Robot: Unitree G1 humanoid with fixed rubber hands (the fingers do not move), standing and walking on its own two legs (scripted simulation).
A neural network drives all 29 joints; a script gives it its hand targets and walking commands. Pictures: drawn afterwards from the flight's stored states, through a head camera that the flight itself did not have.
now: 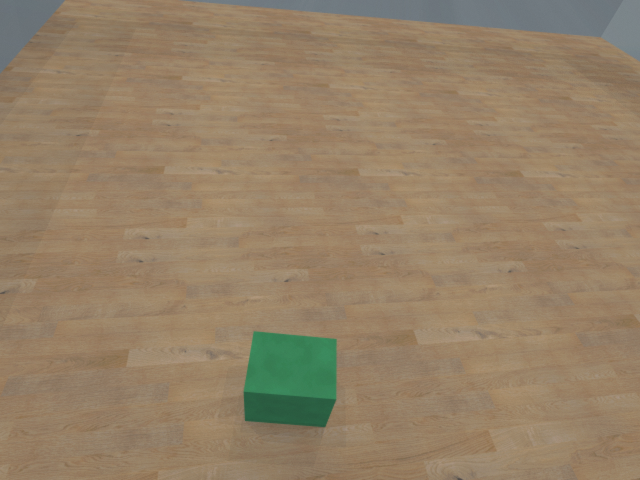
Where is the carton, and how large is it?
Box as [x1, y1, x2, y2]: [244, 331, 336, 426]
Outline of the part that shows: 254,331 244,386 245,420 324,426 335,401 336,339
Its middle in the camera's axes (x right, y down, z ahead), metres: -0.08 +0.41 +1.17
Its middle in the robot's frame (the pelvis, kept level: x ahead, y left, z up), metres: +0.54 +0.01 -0.66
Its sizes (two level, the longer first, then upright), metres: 0.245 0.179 0.222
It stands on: the floor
